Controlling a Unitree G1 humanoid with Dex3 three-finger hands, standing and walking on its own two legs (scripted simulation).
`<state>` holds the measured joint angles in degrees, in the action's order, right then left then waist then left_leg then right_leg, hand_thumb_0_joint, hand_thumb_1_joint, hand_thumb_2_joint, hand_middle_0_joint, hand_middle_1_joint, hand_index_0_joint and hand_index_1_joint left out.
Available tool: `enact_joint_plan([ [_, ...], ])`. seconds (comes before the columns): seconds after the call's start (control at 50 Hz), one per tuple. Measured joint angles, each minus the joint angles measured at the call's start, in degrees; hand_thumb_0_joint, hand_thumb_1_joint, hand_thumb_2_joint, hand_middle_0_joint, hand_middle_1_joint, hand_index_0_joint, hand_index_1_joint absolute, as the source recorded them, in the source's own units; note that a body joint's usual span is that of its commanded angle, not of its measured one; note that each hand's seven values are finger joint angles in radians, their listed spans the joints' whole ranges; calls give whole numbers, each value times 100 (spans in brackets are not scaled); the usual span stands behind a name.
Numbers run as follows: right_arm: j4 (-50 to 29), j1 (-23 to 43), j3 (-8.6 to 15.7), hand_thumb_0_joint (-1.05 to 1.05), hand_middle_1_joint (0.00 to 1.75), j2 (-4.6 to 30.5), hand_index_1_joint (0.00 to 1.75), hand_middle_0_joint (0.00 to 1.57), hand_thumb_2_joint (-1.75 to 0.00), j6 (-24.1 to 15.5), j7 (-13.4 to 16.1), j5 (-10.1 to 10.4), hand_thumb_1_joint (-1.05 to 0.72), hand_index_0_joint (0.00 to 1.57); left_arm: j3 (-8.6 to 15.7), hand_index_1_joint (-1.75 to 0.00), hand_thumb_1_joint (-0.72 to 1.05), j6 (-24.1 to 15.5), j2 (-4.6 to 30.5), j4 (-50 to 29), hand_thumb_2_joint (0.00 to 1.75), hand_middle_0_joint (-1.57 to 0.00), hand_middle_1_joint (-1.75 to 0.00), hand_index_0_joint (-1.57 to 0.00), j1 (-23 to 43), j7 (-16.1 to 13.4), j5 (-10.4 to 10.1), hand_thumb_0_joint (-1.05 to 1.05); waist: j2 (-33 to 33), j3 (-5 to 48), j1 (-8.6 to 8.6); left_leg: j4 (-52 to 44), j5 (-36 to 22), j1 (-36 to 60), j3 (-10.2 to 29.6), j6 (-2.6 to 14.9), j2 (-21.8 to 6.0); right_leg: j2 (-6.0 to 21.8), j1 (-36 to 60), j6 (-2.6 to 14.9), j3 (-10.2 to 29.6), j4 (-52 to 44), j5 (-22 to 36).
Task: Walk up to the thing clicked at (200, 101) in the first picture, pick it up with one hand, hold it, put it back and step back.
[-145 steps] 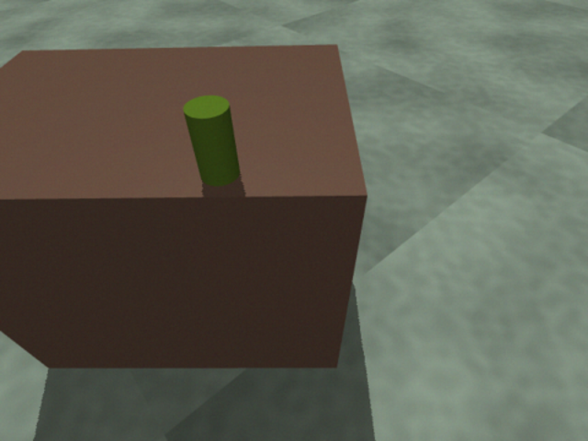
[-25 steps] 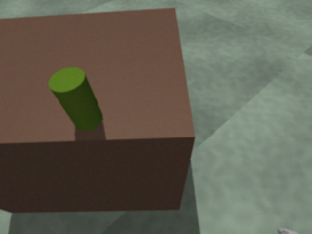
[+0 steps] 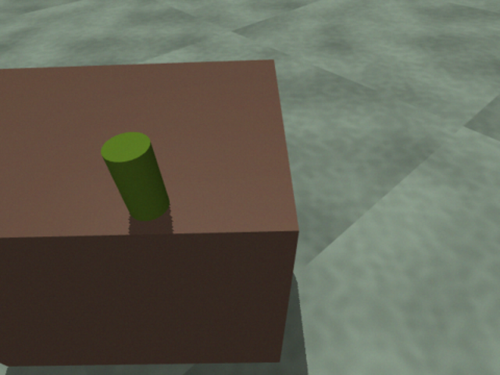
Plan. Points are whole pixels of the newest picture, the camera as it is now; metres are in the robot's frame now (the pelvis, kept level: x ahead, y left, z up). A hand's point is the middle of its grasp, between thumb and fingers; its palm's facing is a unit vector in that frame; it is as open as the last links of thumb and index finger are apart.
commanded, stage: walk up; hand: left
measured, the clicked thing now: (138, 178) +0.45 +0.21 +0.10
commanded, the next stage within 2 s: stand in 0.86 s
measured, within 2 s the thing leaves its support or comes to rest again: neither
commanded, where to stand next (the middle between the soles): +0.08 +0.00 m, yaw +0 degrees
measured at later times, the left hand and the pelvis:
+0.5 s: hand out of the picture +0.10 +0.26 -0.15, palm faces +0.00 -0.95 -0.31, open 7.4 cm; pelvis +0.01 +0.01 +0.01, yaw +0 degrees
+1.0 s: hand out of the picture +0.09 +0.26 -0.15, palm faces +0.00 -0.94 -0.34, open 7.4 cm; pelvis +0.02 +0.01 +0.01, yaw +0 degrees
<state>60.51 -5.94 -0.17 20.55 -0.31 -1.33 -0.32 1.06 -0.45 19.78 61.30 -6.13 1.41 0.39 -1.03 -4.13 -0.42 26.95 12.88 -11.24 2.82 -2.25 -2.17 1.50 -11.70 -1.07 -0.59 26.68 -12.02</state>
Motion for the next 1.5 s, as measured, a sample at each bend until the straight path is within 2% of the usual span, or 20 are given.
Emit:
enact_joint_plan([
  [0.32,420,-45,-1,0,30,-31,30,20,-90,3,32,-20,-91,20,58,-30,91,30,9,352,90,-20,-30,-21,169,-16,-14,1,108,49,28,-460,-219,204,-37,14,25,33,248,-60,21,-565,276],
  [0.66,427,87,21,0,30,-95,30,20,-90,-9,50,-14,-91,20,26,-30,91,40,8,448,90,-20,-30,-21,148,-29,-10,1,93,106,11,-615,-240,324,-45,61,91,104,365,-115,19,-694,276],
  [1.5,382,-41,-57,0,30,-9,30,20,-90,11,47,-31,-91,20,-41,-30,91,3,58,370,90,-20,-30,-21,59,-51,3,1,58,98,49,-717,-211,417,8,-5,39,58,430,-52,-41,-699,179],
])
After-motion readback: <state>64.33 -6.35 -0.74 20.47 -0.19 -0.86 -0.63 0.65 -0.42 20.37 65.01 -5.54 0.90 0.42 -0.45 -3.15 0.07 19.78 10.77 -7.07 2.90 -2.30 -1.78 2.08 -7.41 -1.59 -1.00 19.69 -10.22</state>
